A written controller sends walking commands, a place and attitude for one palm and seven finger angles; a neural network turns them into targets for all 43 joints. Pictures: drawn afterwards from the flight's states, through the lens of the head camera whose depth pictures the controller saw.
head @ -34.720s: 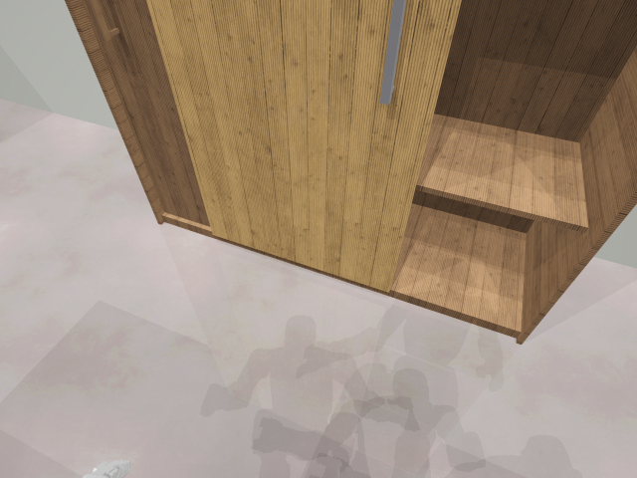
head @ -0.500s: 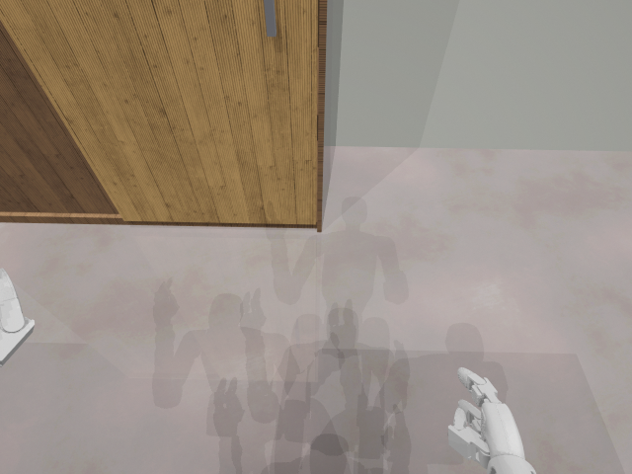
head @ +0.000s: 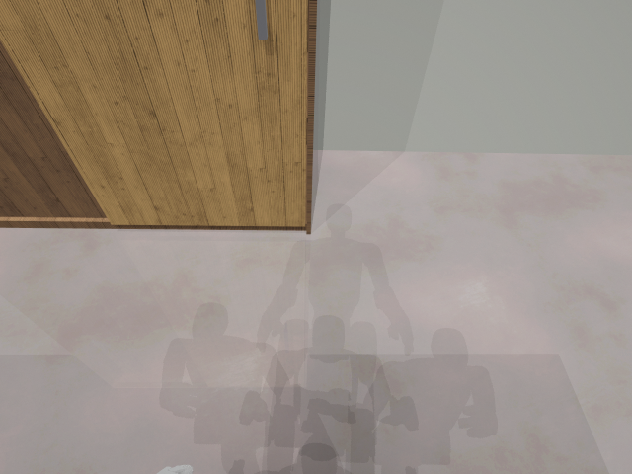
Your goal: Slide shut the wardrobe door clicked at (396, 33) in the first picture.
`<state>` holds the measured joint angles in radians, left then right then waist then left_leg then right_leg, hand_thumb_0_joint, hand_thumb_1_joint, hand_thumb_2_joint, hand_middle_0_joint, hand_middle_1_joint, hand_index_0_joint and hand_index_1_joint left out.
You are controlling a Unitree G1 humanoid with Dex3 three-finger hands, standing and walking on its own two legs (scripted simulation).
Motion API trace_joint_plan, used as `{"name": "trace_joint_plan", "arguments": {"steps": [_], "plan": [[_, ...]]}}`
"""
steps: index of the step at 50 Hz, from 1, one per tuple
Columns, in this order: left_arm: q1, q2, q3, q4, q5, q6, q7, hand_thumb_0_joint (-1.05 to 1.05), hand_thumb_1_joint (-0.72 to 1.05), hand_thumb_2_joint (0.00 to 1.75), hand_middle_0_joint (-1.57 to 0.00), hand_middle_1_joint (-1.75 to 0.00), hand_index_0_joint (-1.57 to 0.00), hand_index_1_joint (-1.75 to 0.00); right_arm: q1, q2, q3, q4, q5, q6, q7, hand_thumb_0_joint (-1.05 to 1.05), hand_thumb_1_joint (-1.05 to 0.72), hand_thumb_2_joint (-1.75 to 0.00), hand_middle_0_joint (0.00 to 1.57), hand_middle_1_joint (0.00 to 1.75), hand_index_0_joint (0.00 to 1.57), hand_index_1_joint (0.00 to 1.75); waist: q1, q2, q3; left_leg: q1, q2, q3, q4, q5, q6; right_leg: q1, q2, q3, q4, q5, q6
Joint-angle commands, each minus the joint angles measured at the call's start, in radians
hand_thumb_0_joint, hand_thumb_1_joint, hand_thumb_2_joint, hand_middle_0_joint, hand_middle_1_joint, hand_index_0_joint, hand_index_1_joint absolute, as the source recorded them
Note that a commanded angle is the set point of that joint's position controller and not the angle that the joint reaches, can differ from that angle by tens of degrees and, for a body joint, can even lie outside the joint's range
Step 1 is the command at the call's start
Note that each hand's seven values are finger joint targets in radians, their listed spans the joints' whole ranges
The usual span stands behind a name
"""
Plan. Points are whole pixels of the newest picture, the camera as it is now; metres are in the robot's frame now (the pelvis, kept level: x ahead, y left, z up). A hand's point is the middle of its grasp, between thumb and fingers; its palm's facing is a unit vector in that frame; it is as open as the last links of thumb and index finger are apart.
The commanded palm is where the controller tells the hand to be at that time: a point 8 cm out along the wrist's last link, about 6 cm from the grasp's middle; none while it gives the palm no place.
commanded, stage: let the arm hang, fingers relaxed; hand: left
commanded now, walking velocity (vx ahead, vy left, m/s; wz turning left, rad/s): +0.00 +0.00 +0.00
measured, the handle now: out of the picture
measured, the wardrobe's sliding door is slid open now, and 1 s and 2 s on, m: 0.00 0.00 0.00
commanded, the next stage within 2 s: look to check the result in 0.80 s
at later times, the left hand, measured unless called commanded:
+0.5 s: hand out of the picture +0.03 +0.22 -0.16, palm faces -0.05 -0.96 -0.27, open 7.4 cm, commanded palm none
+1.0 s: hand out of the picture +0.05 +0.20 -0.16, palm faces -0.05 -0.97 -0.23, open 7.4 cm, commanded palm none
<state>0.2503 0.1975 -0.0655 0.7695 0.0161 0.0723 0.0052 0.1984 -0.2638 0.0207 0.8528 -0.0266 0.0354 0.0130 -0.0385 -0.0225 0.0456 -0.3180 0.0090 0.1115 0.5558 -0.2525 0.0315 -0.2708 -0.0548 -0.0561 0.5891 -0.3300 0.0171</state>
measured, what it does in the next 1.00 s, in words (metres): stands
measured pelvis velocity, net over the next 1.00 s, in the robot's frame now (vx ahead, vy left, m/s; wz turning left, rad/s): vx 0.02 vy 0.01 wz -0.01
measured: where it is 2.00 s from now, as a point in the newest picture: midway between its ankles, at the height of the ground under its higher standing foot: outside the picture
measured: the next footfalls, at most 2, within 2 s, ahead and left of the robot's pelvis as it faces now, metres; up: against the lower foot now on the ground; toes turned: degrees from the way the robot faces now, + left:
none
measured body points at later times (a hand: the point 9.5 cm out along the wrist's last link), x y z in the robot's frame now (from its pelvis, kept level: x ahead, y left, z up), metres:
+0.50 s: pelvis +0.00 +0.01 +0.01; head +0.03 +0.00 +0.46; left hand +0.04 +0.27 -0.14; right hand +0.02 -0.22 -0.15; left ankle +0.03 +0.10 -0.73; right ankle -0.01 -0.12 -0.73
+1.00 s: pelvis +0.02 +0.01 +0.02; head +0.05 +0.01 +0.46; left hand +0.05 +0.25 -0.14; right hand +0.04 -0.22 -0.14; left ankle +0.03 +0.10 -0.73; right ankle -0.01 -0.12 -0.73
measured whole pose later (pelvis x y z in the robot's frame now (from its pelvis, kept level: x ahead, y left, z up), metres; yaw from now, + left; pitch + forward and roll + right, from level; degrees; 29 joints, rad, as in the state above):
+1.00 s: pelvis +0.02 +0.01 +0.02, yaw +0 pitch +0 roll +0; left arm 0.19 0.20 -0.02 1.15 0.02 0.00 0.03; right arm 0.19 -0.17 0.00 1.16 -0.02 0.01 -0.02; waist -0.02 -0.01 0.05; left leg -0.17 -0.01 0.12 0.35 -0.19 0.04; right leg -0.11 -0.05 -0.06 0.35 -0.24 0.03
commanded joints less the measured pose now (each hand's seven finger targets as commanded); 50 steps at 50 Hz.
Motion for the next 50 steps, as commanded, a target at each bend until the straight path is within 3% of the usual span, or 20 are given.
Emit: {"name": "trace_joint_plan", "arguments": {"steps": [1,3,6,8,9,12,17,19,22,33,34,38,39,43,44,50], "plan": [[0.004,0.205,0.07,0.027,0.001,-0.073,0.025,0.0,0.9,0.9,-0.2,-0.3,-0.2,-0.3,-0.033,-0.108,-0.028,-0.004,0.005,-0.028,-0.008,0.0,-0.9,-0.9,0.2,0.3,0.2,0.3,0.035,0.121,-0.106,0.081,0.101,-0.131,-0.167,0.126,-0.018,0.088,-0.076,0.111,-0.18,0.141,-0.024],[0.016,0.172,0.083,0.076,0.003,-0.078,0.027,0.0,0.9,0.9,-0.2,-0.3,-0.2,-0.3,-0.007,-0.085,-0.036,0.03,0.002,-0.027,-0.014,0.0,-0.9,-0.9,0.2,0.3,0.2,0.3,0.033,0.177,-0.129,0.11,0.104,-0.129,-0.169,0.116,-0.017,0.102,-0.078,0.099,-0.203,0.155,-0.032],[-0.002,0.171,0.073,0.144,0.0,-0.079,0.029,0.0,0.9,0.9,-0.2,-0.3,-0.2,-0.3,0.019,-0.072,-0.038,0.083,0.007,-0.02,-0.018,0.0,-0.9,-0.9,0.2,0.3,0.2,0.3,0.026,0.13,-0.125,0.129,0.111,-0.133,-0.179,0.1,-0.021,0.103,-0.079,0.091,-0.237,0.147,-0.032],[-0.015,0.166,0.069,0.181,0.0,-0.077,0.028,0.0,0.9,0.9,-0.2,-0.3,-0.2,-0.3,0.027,-0.067,-0.04,0.112,0.007,-0.016,-0.02,0.0,-0.9,-0.9,0.2,0.3,0.2,0.3,0.022,0.112,-0.065,0.112,0.116,-0.14,-0.21,0.036,-0.024,0.069,-0.073,0.088,-0.264,0.091,-0.033],[-0.011,0.167,0.071,0.198,0.002,-0.079,0.028,0.0,0.9,0.9,-0.2,-0.3,-0.2,-0.3,0.043,-0.069,-0.042,0.123,0.008,-0.016,-0.021,0.0,-0.9,-0.9,0.2,0.3,0.2,0.3,0.024,0.072,-0.074,0.122,0.122,-0.143,-0.213,0.048,-0.02,0.077,-0.069,0.084,-0.266,0.1,-0.031],[-0.023,0.158,0.068,0.242,0.001,-0.075,0.027,0.0,0.9,0.9,-0.2,-0.3,-0.2,-0.3,0.053,-0.063,-0.042,0.162,0.008,-0.016,-0.024,0.0,-0.9,-0.9,0.2,0.3,0.2,0.3,0.021,0.036,-0.018,0.112,0.126,-0.145,-0.251,0.001,-0.02,0.047,-0.065,0.085,-0.282,0.062,-0.029],[-0.015,0.153,0.066,0.29,0.002,-0.078,0.029,0.0,0.9,0.9,-0.2,-0.3,-0.2,-0.3,0.064,-0.054,-0.043,0.205,0.008,-0.022,-0.025,0.0,-0.9,-0.9,0.2,0.3,0.2,0.3,0.023,-0.012,-0.029,0.147,0.126,-0.133,-0.257,0.048,-0.017,0.052,-0.069,0.084,-0.284,0.09,-0.023],[-0.01,0.156,0.066,0.3,0.003,-0.079,0.03,0.0,0.9,0.9,-0.2,-0.3,-0.2,-0.3,0.068,-0.056,-0.042,0.221,0.01,-0.024,-0.024,0.0,-0.9,-0.9,0.2,0.3,0.2,0.3,0.024,-0.005,-0.04,0.158,0.129,-0.131,-0.255,0.07,-0.016,0.059,-0.071,0.081,-0.281,0.099,-0.02],[-0.022,0.15,0.066,0.313,0.004,-0.076,0.031,0.0,0.9,0.9,-0.2,-0.3,-0.2,-0.3,0.055,-0.045,-0.04,0.237,0.008,-0.025,-0.024,0.0,-0.9,-0.9,0.2,0.3,0.2,0.3,0.024,0.012,0.004,0.142,0.128,-0.131,-0.276,0.059,-0.017,0.045,-0.071,0.078,-0.283,0.093,-0.017],[-0.025,0.136,0.069,0.334,0.004,-0.084,0.034,0.0,0.9,0.9,-0.2,-0.3,-0.2,-0.3,0.035,-0.033,-0.035,0.27,0.008,-0.039,-0.027,0.0,-0.9,-0.9,0.2,0.3,0.2,0.3,0.029,0.049,-0.023,0.18,0.125,-0.126,-0.269,0.206,-0.019,0.092,-0.081,0.078,-0.278,0.191,-0.011],[-0.016,0.138,0.07,0.336,0.005,-0.087,0.035,0.0,0.9,0.9,-0.2,-0.3,-0.2,-0.3,0.041,-0.037,-0.035,0.269,0.011,-0.04,-0.027,0.0,-0.9,-0.9,0.2,0.3,0.2,0.3,0.03,0.035,-0.053,0.196,0.128,-0.127,-0.257,0.236,-0.017,0.108,-0.08,0.079,-0.276,0.214,-0.01],[-0.028,0.128,0.071,0.338,0.004,-0.086,0.036,0.0,0.9,0.9,-0.2,-0.3,-0.2,-0.3,0.03,-0.031,-0.035,0.274,0.009,-0.04,-0.03,0.0,-0.9,-0.9,0.2,0.3,0.2,0.3,0.027,0.06,-0.019,0.189,0.125,-0.123,-0.266,0.229,-0.02,0.101,-0.081,0.079,-0.287,0.211,-0.012],[-0.02,0.132,0.073,0.341,0.005,-0.089,0.036,0.0,0.9,0.9,-0.2,-0.3,-0.2,-0.3,0.037,-0.035,-0.036,0.275,0.011,-0.041,-0.03,0.0,-0.9,-0.9,0.2,0.3,0.2,0.3,0.028,0.047,-0.048,0.201,0.129,-0.123,-0.256,0.253,-0.019,0.12,-0.08,0.078,-0.283,0.23,-0.011],[-0.026,0.129,0.074,0.342,0.003,-0.088,0.036,0.0,0.9,0.9,-0.2,-0.3,-0.2,-0.3,0.035,-0.035,-0.036,0.279,0.01,-0.044,-0.033,0.0,-0.9,-0.9,0.2,0.3,0.2,0.3,0.028,0.058,-0.045,0.205,0.126,-0.122,-0.258,0.271,-0.019,0.126,-0.082,0.077,-0.285,0.24,-0.012],[-0.017,0.133,0.075,0.343,0.004,-0.091,0.037,0.0,0.9,0.9,-0.2,-0.3,-0.2,-0.3,0.04,-0.039,-0.038,0.278,0.012,-0.045,-0.033,0.0,-0.9,-0.9,0.2,0.3,0.2,0.3,0.029,0.027,-0.076,0.222,0.13,-0.126,-0.245,0.305,-0.016,0.14,-0.082,0.073,-0.28,0.27,-0.012],[-0.024,0.131,0.073,0.349,0.003,-0.089,0.037,0.0,0.9,0.9,-0.2,-0.3,-0.2,-0.3,0.032,-0.039,-0.038,0.284,0.012,-0.041,-0.034,0.0,-0.9,-0.9,0.2,0.3,0.2,0.3,0.026,0.031,-0.038,0.218,0.129,-0.119,-0.251,0.287,-0.018,0.125,-0.084,0.07,-0.29,0.256,-0.012]]}}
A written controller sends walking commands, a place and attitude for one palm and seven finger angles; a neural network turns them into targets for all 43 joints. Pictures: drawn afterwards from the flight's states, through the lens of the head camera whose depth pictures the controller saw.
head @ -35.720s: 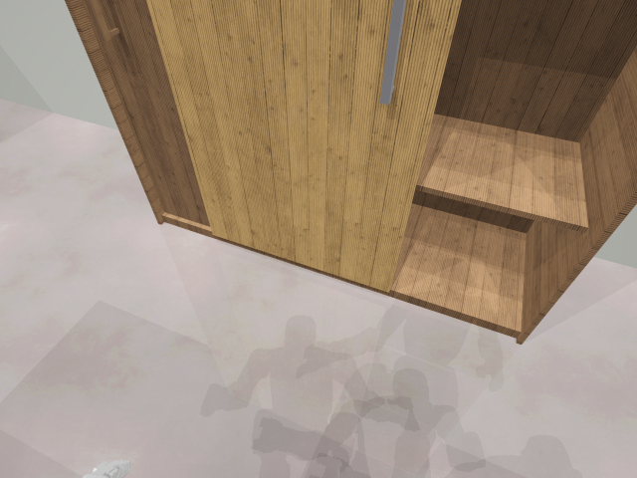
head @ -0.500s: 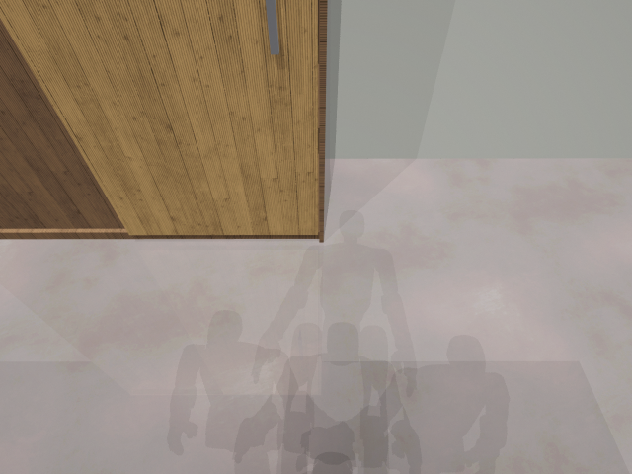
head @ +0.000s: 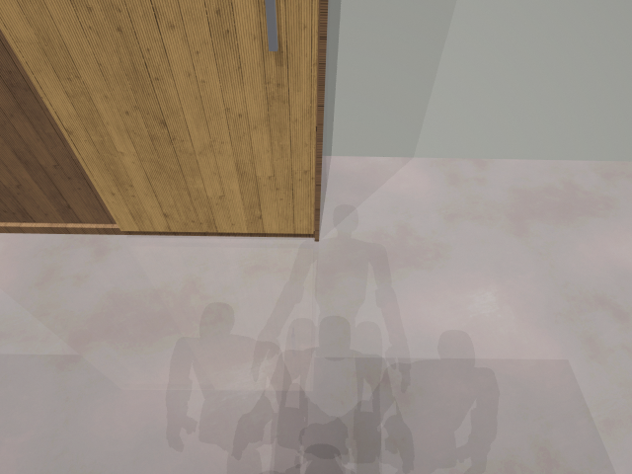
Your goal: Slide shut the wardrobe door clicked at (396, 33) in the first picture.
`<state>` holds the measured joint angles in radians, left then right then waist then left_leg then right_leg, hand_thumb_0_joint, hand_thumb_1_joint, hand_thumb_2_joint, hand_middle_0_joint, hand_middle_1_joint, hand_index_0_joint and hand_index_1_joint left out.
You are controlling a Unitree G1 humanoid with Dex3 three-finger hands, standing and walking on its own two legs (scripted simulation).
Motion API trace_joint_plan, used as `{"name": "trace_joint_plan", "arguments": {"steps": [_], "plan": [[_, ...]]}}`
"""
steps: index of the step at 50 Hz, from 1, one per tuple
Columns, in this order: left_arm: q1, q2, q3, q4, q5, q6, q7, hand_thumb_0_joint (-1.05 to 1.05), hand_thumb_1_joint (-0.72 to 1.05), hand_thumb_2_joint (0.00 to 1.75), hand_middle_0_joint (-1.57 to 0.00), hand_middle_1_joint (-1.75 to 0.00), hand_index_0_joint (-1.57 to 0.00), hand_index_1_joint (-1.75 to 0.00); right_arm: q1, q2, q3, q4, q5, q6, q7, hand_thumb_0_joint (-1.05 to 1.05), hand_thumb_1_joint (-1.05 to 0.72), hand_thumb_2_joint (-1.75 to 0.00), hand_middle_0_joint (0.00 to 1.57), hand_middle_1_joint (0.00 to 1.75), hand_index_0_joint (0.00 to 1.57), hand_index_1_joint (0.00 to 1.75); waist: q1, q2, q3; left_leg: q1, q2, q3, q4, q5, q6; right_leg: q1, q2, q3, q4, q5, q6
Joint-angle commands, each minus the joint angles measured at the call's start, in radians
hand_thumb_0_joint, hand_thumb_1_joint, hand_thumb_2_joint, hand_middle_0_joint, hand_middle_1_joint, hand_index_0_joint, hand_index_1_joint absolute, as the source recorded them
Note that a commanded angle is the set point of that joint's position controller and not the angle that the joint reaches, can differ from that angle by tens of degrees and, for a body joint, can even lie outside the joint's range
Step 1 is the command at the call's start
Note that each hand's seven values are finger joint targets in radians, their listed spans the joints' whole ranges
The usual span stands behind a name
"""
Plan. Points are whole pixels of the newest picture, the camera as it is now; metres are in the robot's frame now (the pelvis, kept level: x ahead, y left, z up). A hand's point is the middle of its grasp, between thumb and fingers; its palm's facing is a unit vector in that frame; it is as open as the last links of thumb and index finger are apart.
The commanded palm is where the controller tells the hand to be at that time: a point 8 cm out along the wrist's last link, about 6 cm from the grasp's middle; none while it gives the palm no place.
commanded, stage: look to check the result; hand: left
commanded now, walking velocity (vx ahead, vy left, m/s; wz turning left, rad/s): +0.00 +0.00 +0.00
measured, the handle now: out of the picture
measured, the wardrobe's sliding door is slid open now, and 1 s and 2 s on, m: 0.00 0.00 0.00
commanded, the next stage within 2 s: stand and wait in 0.40 s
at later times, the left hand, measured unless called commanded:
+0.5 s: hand out of the picture +0.05 +0.19 -0.17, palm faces -0.04 -0.97 -0.25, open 7.4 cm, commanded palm none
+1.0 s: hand out of the picture +0.08 +0.22 -0.16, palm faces -0.06 -0.94 -0.33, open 7.4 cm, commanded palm none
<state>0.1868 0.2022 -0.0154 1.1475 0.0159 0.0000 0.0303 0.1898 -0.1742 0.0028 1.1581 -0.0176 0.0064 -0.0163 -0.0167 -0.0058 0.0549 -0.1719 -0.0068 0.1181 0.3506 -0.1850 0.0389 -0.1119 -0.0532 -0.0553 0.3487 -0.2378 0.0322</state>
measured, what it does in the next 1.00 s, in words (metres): stands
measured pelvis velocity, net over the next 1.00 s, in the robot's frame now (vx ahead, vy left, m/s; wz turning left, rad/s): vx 0.01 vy -0.02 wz -0.01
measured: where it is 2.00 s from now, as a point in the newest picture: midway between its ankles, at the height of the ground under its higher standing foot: outside the picture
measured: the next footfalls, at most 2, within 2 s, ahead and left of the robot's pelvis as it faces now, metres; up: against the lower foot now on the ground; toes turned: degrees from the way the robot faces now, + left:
none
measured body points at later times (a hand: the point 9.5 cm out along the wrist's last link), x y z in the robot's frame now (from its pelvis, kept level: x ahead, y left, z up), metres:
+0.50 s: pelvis +0.01 -0.01 +0.00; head +0.03 -0.01 +0.45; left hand +0.05 +0.24 -0.15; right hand +0.04 -0.26 -0.15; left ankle +0.00 +0.09 -0.75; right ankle -0.03 -0.13 -0.75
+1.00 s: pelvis +0.01 -0.02 +0.00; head +0.03 -0.02 +0.45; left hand +0.08 +0.27 -0.14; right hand +0.07 -0.30 -0.14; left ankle +0.00 +0.09 -0.75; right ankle -0.03 -0.13 -0.75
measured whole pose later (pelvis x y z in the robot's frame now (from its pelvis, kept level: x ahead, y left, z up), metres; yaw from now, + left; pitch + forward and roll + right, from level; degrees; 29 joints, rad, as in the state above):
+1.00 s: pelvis +0.01 -0.02 +0.00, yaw -1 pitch +0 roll +0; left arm 0.12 0.32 -0.01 1.14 0.02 -0.02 0.01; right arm 0.11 -0.30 -0.01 1.15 -0.02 0.00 0.00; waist -0.01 0.00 0.05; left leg -0.12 0.02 0.12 0.29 -0.16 0.01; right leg -0.06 -0.03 -0.05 0.28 -0.21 0.01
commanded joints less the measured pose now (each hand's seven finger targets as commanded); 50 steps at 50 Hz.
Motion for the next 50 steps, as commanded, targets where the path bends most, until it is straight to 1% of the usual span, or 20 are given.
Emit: {"name": "trace_joint_plan", "arguments": {"steps": [1,4,5,9,11,15,18,19,22,24,27,29,32,34,37,39,40,44,48,50], "plan": [[0.042,0.124,0.023,-0.028,0.003,-0.017,0.012,0.0,0.9,0.9,-0.2,-0.3,-0.2,-0.3,0.04,-0.128,-0.02,-0.022,0.002,-0.013,-0.005,0.0,-0.9,-0.9,0.2,0.3,0.2,0.3,0.005,0.01,-0.045,0.074,0.144,-0.127,-0.049,0.215,-0.024,-0.035,-0.085,0.073,-0.051,0.16,-0.028],[0.049,0.136,0.026,-0.029,0.004,-0.02,0.012,0.0,0.9,0.9,-0.2,-0.3,-0.2,-0.3,0.042,-0.141,-0.023,-0.024,0.003,-0.014,-0.005,0.0,-0.9,-0.9,0.2,0.3,0.2,0.3,0.005,0.011,-0.076,0.093,0.145,-0.128,-0.04,0.235,-0.021,-0.021,-0.085,0.075,-0.05,0.177,-0.03],[0.041,0.134,0.026,-0.026,0.004,-0.019,0.012,0.0,0.9,0.9,-0.2,-0.3,-0.2,-0.3,0.034,-0.135,-0.022,-0.02,0.003,-0.014,-0.005,0.0,-0.9,-0.9,0.2,0.3,0.2,0.3,0.004,0.017,-0.056,0.086,0.145,-0.123,-0.046,0.229,-0.023,-0.03,-0.086,0.072,-0.051,0.175,-0.029],[0.046,0.146,0.027,-0.025,0.005,-0.022,0.012,0.0,0.9,0.9,-0.2,-0.3,-0.2,-0.3,0.031,-0.147,-0.025,-0.021,0.004,-0.015,-0.005,0.0,-0.9,-0.9,0.2,0.3,0.2,0.3,0.006,-0.002,-0.068,0.098,0.147,-0.124,-0.044,0.237,-0.021,-0.023,-0.086,0.075,-0.055,0.194,-0.031],[0.037,0.145,0.027,-0.026,0.004,-0.021,0.011,0.0,0.9,0.9,-0.2,-0.3,-0.2,-0.3,0.026,-0.146,-0.024,-0.019,0.003,-0.015,-0.006,0.0,-0.9,-0.9,0.2,0.3,0.2,0.3,0.005,-0.002,-0.047,0.09,0.146,-0.124,-0.051,0.227,-0.021,-0.029,-0.086,0.077,-0.06,0.188,-0.032],[0.035,0.156,0.029,-0.028,0.004,-0.025,0.011,0.0,0.9,0.9,-0.2,-0.3,-0.2,-0.3,0.016,-0.156,-0.025,-0.02,0.002,-0.017,-0.006,0.0,-0.9,-0.9,0.2,0.3,0.2,0.3,0.005,0.021,-0.063,0.101,0.146,-0.121,-0.047,0.245,-0.022,-0.016,-0.089,0.082,-0.06,0.219,-0.036],[0.024,0.164,0.032,-0.031,0.004,-0.025,0.01,0.0,0.9,0.9,-0.2,-0.3,-0.2,-0.3,0.007,-0.166,-0.025,-0.022,0.003,-0.018,-0.006,0.0,-0.9,-0.9,0.2,0.3,0.2,0.3,0.006,0.021,-0.047,0.095,0.148,-0.123,-0.057,0.242,-0.023,-0.018,-0.089,0.081,-0.065,0.207,-0.036],[0.028,0.169,0.033,-0.031,0.006,-0.027,0.01,0.0,0.9,0.9,-0.2,-0.3,-0.2,-0.3,0.013,-0.173,-0.026,-0.024,0.004,-0.019,-0.005,0.0,-0.9,-0.9,0.2,0.3,0.2,0.3,0.006,0.009,-0.065,0.1,0.15,-0.125,-0.051,0.253,-0.022,-0.007,-0.087,0.08,-0.065,0.214,-0.036],[0.013,0.175,0.033,-0.033,0.004,-0.026,0.008,0.0,0.9,0.9,-0.2,-0.3,-0.2,-0.3,-0.001,-0.178,-0.026,-0.024,0.002,-0.018,-0.005,0.0,-0.9,-0.9,0.2,0.3,0.2,0.3,0.006,0.015,-0.036,0.088,0.148,-0.126,-0.064,0.222,-0.024,-0.019,-0.087,0.084,-0.074,0.191,-0.036],[0.017,0.189,0.036,-0.035,0.005,-0.029,0.008,0.0,0.9,0.9,-0.2,-0.3,-0.2,-0.3,-0.006,-0.192,-0.028,-0.028,0.004,-0.02,-0.003,0.0,-0.9,-0.9,0.2,0.3,0.2,0.3,0.009,0.011,-0.062,0.102,0.149,-0.13,-0.06,0.229,-0.021,-0.007,-0.09,0.084,-0.078,0.199,-0.038],[-0.004,0.197,0.036,-0.039,0.005,-0.03,0.006,0.0,0.9,0.9,-0.2,-0.3,-0.2,-0.3,-0.016,-0.199,-0.029,-0.028,0.003,-0.02,-0.003,0.0,-0.9,-0.9,0.2,0.3,0.2,0.3,0.006,0.016,-0.046,0.094,0.149,-0.13,-0.071,0.213,-0.023,-0.011,-0.09,0.088,-0.083,0.193,-0.04],[-0.002,0.211,0.039,-0.042,0.005,-0.033,0.005,0.0,0.9,0.9,-0.2,-0.3,-0.2,-0.3,-0.021,-0.214,-0.031,-0.033,0.004,-0.02,-0.001,0.0,-0.9,-0.9,0.2,0.3,0.2,0.3,0.009,0.006,-0.067,0.106,0.151,-0.131,-0.067,0.215,-0.022,-0.002,-0.092,0.087,-0.086,0.203,-0.041],[-0.021,0.221,0.039,-0.045,0.004,-0.033,0.003,0.0,0.9,0.9,-0.2,-0.3,-0.2,-0.3,-0.038,-0.226,-0.032,-0.035,0.002,-0.021,-0.001,0.0,-0.9,-0.9,0.2,0.3,0.2,0.3,0.008,0.016,-0.044,0.097,0.151,-0.13,-0.078,0.195,-0.022,-0.013,-0.092,0.093,-0.095,0.19,-0.044],[-0.021,0.237,0.041,-0.048,0.006,-0.036,0.002,0.0,0.9,0.9,-0.2,-0.3,-0.2,-0.3,-0.041,-0.242,-0.034,-0.039,0.004,-0.022,0.001,0.0,-0.9,-0.9,0.2,0.3,0.2,0.3,0.008,0.007,-0.075,0.114,0.154,-0.132,-0.073,0.209,-0.021,0.0,-0.093,0.094,-0.094,0.207,-0.045],[-0.041,0.249,0.041,-0.05,0.004,-0.038,0.001,0.0,0.9,0.9,-0.2,-0.3,-0.2,-0.3,-0.058,-0.254,-0.036,-0.04,0.003,-0.023,0.001,0.0,-0.9,-0.9,0.2,0.3,0.2,0.3,0.007,0.013,-0.066,0.115,0.156,-0.13,-0.077,0.221,-0.022,-0.003,-0.095,0.098,-0.095,0.23,-0.047],[-0.043,0.262,0.043,-0.053,0.005,-0.04,0.001,0.0,0.9,0.9,-0.2,-0.3,-0.2,-0.3,-0.059,-0.269,-0.038,-0.046,0.005,-0.024,0.002,0.0,-0.9,-0.9,0.2,0.3,0.2,0.3,0.006,0.0,-0.093,0.129,0.158,-0.134,-0.071,0.237,-0.019,0.011,-0.096,0.098,-0.096,0.245,-0.048],[-0.052,0.267,0.042,-0.054,0.004,-0.04,0.001,0.0,0.9,0.9,-0.2,-0.3,-0.2,-0.3,-0.069,-0.271,-0.038,-0.043,0.005,-0.023,0.002,0.0,-0.9,-0.9,0.2,0.3,0.2,0.3,0.006,-0.006,-0.083,0.127,0.159,-0.132,-0.075,0.231,-0.021,0.004,-0.097,0.098,-0.097,0.247,-0.047],[-0.062,0.285,0.045,-0.058,0.005,-0.041,-0.001,0.0,0.9,0.9,-0.2,-0.3,-0.2,-0.3,-0.084,-0.294,-0.04,-0.05,0.005,-0.024,0.003,0.0,-0.9,-0.9,0.2,0.3,0.2,0.3,0.007,0.01,-0.093,0.134,0.161,-0.133,-0.077,0.232,-0.021,0.011,-0.096,0.105,-0.102,0.247,-0.049],[-0.086,0.304,0.045,-0.06,0.004,-0.04,-0.004,0.0,0.9,0.9,-0.2,-0.3,-0.2,-0.3,-0.106,-0.313,-0.04,-0.053,0.004,-0.025,0.005,0.0,-0.9,-0.9,0.2,0.3,0.2,0.3,0.006,0.022,-0.076,0.129,0.163,-0.133,-0.091,0.212,-0.022,0.002,-0.098,0.112,-0.113,0.224,-0.051],[-0.092,0.313,0.044,-0.06,0.005,-0.041,-0.004,0.0,0.9,0.9,-0.2,-0.3,-0.2,-0.3,-0.111,-0.322,-0.04,-0.056,0.004,-0.025,0.006,0.0,-0.9,-0.9,0.2,0.3,0.2,0.3,0.005,0.015,-0.095,0.14,0.166,-0.134,-0.088,0.229,-0.022,0.011,-0.1,0.111,-0.109,0.242,-0.05]]}}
